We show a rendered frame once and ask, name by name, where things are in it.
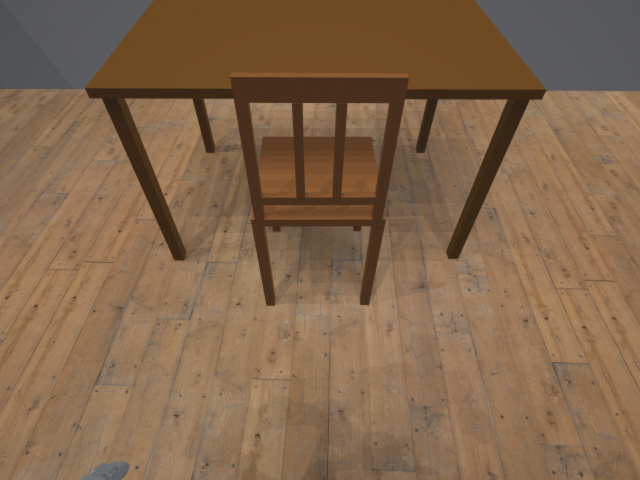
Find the table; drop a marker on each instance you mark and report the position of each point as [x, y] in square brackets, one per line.
[187, 49]

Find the chair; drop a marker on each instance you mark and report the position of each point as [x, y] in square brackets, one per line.
[318, 181]

